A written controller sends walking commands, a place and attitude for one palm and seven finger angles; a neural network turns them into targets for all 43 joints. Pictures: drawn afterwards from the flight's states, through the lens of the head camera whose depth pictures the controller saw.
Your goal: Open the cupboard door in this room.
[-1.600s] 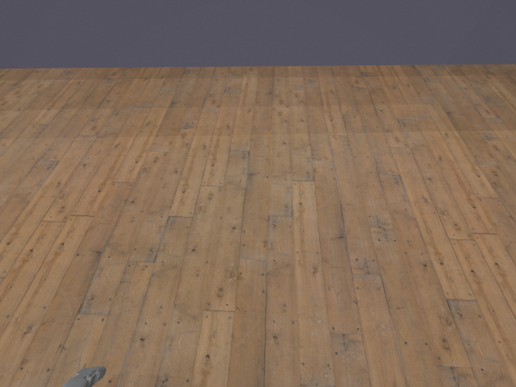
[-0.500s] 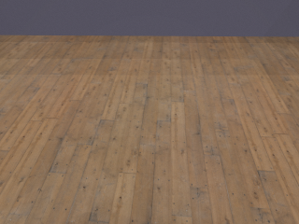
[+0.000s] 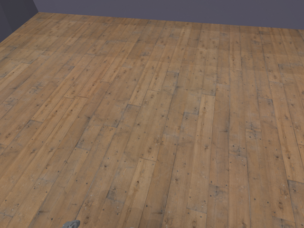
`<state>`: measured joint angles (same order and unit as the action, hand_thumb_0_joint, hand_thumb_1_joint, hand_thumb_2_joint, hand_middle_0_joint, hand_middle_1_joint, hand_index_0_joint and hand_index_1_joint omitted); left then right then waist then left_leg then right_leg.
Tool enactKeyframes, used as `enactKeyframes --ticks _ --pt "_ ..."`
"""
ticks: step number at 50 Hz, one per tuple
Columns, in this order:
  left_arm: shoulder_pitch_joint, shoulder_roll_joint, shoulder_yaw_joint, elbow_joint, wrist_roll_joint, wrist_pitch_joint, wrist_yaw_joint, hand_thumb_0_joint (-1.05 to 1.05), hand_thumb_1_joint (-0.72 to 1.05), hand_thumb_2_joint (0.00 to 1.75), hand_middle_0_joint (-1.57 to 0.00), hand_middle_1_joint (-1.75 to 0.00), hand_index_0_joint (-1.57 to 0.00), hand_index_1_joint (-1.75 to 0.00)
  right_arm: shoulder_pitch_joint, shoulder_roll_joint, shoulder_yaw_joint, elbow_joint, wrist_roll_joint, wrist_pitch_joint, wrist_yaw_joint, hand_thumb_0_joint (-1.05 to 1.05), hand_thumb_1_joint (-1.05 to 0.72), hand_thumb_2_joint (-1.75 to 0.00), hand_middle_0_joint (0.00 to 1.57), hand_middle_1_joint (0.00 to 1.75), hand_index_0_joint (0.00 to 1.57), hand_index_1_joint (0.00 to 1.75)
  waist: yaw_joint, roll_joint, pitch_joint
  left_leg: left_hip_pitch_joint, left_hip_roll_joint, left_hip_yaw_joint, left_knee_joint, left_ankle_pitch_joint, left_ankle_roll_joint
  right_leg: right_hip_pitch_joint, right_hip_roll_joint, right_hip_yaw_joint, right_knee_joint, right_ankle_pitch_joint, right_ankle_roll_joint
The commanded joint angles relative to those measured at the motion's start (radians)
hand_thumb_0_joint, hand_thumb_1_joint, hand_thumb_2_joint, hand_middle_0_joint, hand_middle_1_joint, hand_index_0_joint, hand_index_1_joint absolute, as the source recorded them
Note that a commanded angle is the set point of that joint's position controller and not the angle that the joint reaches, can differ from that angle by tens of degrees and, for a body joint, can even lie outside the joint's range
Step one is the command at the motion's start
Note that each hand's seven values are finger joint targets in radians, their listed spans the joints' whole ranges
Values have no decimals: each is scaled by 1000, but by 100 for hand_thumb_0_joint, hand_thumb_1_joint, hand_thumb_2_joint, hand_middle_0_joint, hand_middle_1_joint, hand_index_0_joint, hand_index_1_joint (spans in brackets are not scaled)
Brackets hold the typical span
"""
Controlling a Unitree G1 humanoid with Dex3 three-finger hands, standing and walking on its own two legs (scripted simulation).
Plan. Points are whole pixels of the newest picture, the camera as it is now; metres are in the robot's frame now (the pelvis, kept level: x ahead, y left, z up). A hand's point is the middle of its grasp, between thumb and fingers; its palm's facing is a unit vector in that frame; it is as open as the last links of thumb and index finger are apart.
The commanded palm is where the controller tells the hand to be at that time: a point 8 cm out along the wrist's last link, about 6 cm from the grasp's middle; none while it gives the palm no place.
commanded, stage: turn or walk to find it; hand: left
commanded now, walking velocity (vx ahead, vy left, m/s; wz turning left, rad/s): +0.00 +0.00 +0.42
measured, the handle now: out of the picture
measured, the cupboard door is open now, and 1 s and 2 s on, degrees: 0 0 0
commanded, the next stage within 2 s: none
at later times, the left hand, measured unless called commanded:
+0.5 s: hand out of the picture -0.06 +0.23 -0.19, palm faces +0.28 -0.93 -0.22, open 7.4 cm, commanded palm none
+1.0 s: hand out of the picture +0.00 +0.21 -0.14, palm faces +0.41 -0.86 -0.29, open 7.4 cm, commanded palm none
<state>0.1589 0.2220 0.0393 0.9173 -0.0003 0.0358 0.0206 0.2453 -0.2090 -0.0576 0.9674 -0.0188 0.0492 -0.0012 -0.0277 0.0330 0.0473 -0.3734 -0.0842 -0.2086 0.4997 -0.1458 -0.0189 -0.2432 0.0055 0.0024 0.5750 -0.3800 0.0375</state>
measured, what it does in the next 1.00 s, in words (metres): steps on the spot, turning left: right foot, then left foot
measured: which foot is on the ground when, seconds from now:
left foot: down 0.00-0.02, up 0.04-0.40, down 0.42-0.94, up 0.96-1.00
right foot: up 0.00-0.00, down 0.02-0.44, up 0.46-0.92, down 0.94-1.00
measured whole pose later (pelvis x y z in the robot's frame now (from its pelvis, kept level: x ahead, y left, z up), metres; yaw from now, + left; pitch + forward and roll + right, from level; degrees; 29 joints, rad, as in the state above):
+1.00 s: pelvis -0.02 -0.01 +0.00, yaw +25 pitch -1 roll +1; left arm 0.16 0.18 0.04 0.89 0.01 0.01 0.02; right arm 0.27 -0.23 -0.08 0.98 -0.02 0.06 0.00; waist -0.04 0.06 0.05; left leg -0.38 -0.07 -0.08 0.82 -0.45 -0.01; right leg -0.26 -0.03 -0.09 0.57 -0.29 -0.03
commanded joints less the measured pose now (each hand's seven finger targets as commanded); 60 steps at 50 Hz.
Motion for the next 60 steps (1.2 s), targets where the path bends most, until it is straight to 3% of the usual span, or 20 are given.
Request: enactKeyframes --ticks 1,2,6,15,18,20,21,22,23,26,29,40,44,45,46,47,48,50,53,60 --pt "142 249 56 -46 30 -28 26 0 90 90 -20 -30 -20 -30 -40 -99 -47 -118 2 -13 -9 0 -90 -90 20 30 20 30 74 -342 -36 -319 -31 124 383 -383 -23 198 -452 428 -358 79 -164" --pt "95 227 46 -69 22 -27 28 0 90 90 -20 -30 -20 -30 -53 -145 -57 -113 -8 -11 -4 0 -90 -90 20 30 20 30 56 -217 -13 -252 34 78 530 -367 -8 41 -455 345 -345 122 -190" --pt "-13 142 28 -89 24 -43 21 0 90 90 -20 -30 -20 -30 26 -112 -52 -48 -3 8 16 0 -90 -90 20 30 20 30 -22 -196 62 -201 73 150 717 -187 -25 -48 -279 94 -301 235 -149" --pt "195 190 44 -24 36 -41 20 0 90 90 -20 -30 -20 -30 -146 -80 -17 -91 9 -5 15 0 -90 -90 20 30 20 30 78 -222 -9 -108 97 263 330 -306 -39 167 -327 22 -161 659 -188" --pt "192 211 53 -16 35 -36 19 0 90 90 -20 -30 -20 -30 -104 -84 -12 -81 13 -18 10 0 -90 -90 20 30 20 30 63 -244 -72 19 75 305 134 -241 -21 185 -319 -17 -71 767 -153" --pt "157 199 50 -18 20 -33 15 0 90 90 -20 -30 -20 -30 -6 -133 -22 -56 9 -32 9 0 -90 -90 20 30 20 30 4 -148 -138 252 101 276 -106 27 2 91 -276 -92 105 668 -75" --pt "169 144 44 -48 11 -28 10 0 90 90 -20 -30 -20 -30 42 -231 -43 -53 0 -45 4 0 -90 -90 20 30 20 30 -19 102 -204 455 332 15 -133 368 87 -145 -170 -156 302 266 -3" --pt "137 88 21 -76 15 -23 11 0 90 90 -20 -30 -20 -30 86 -292 -57 -40 13 -40 -3 0 -90 -90 20 30 20 30 -27 261 -207 489 497 -162 -98 829 213 -298 -94 -102 453 -281 35" --pt "110 113 26 -73 19 -8 17 0 90 90 -20 -30 -20 -30 88 -275 -54 -31 10 -32 -7 0 -90 -90 20 30 20 30 -34 139 -189 434 499 -56 -79 774 250 -273 -117 -39 523 -272 21" --pt "54 106 37 -45 20 -5 6 0 90 90 -20 -30 -20 -30 -6 -195 -29 -49 2 -41 -25 0 -90 -90 20 30 20 30 -8 127 -74 308 364 8 -105 631 192 -303 -122 -10 576 -111 33" --pt "95 97 38 -21 17 -2 -2 0 90 90 -20 -30 -20 -30 -17 -183 -25 -57 7 -51 -26 0 -90 -90 20 30 20 30 17 96 -74 305 306 59 -126 587 164 -289 -107 -27 575 -16 49" --pt "1 70 35 -76 10 -3 4 0 90 90 -20 -30 -20 -30 12 -186 -42 -61 -8 -38 -20 0 -90 -90 20 30 20 30 -2 109 -38 213 303 -100 -145 357 204 -169 -60 -27 239 -56 44" --pt "85 73 37 -62 5 -20 10 0 90 90 -20 -30 -20 -30 -19 -187 -47 -72 -5 -33 -15 0 -90 -90 20 30 20 30 43 88 -75 118 262 -114 -66 312 164 34 -32 -37 -35 98 26" --pt "117 95 41 -57 8 -30 12 0 90 90 -20 -30 -20 -30 -18 -169 -47 -74 3 -33 -12 0 -90 -90 20 30 20 30 58 36 -92 56 220 -89 -10 220 120 141 -57 -23 -176 207 23" --pt "143 163 54 -57 21 -43 19 0 90 90 -20 -30 -20 -30 10 -114 -38 -80 12 -35 -5 0 -90 -90 20 30 20 30 62 -145 -127 -90 129 11 142 -34 53 289 -236 141 -266 252 -22" --pt "152 240 67 -63 28 -46 22 0 90 90 -20 -30 -20 -30 11 -71 -33 -107 7 -33 -7 0 -90 -90 20 30 20 30 66 -357 -103 -223 -2 157 372 -424 -9 275 -469 365 -284 432 -135" --pt "149 228 58 -72 18 -38 20 0 90 90 -20 -30 -20 -30 -3 -122 -49 -101 -2 -19 -8 0 -90 -90 20 30 20 30 74 -256 -95 -168 45 116 542 -439 -1 131 -488 311 -290 374 -192" --pt "20 162 52 -101 18 -35 24 0 90 90 -20 -30 -20 -30 21 -120 -57 -58 -4 5 5 0 -90 -90 20 30 20 30 14 -234 -8 -152 78 113 679 -312 -5 -16 -372 220 -349 120 -156" --pt "9 113 31 -99 16 -45 16 0 90 90 -20 -30 -20 -30 60 -96 -49 -20 -8 12 16 0 -90 -90 20 30 20 30 -5 -180 28 -161 94 161 737 -183 -30 -21 -282 54 -325 170 -124" --pt "122 130 40 -49 24 -45 21 0 90 90 -20 -30 -20 -30 -25 -90 -38 -28 -4 15 15 0 -90 -90 20 30 20 30 48 -171 3 -170 130 194 590 -231 -57 103 -334 30 -307 241 -164"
